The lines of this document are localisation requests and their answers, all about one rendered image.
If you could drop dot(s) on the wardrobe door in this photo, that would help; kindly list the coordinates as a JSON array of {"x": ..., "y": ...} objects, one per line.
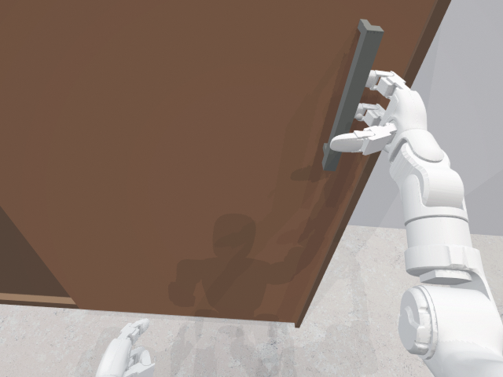
[
  {"x": 22, "y": 271},
  {"x": 165, "y": 156}
]

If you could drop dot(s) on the left robot hand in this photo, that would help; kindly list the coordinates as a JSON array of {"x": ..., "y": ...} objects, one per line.
[{"x": 119, "y": 360}]

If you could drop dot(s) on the right robot hand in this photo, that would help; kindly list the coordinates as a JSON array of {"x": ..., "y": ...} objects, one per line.
[{"x": 406, "y": 111}]

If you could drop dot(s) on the right robot upper arm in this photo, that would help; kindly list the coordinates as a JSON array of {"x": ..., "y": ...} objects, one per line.
[{"x": 456, "y": 332}]

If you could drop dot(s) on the handle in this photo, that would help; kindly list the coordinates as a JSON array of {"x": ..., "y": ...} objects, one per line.
[{"x": 364, "y": 56}]

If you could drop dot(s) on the robot right forearm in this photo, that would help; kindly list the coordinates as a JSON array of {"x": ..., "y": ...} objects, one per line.
[{"x": 439, "y": 243}]

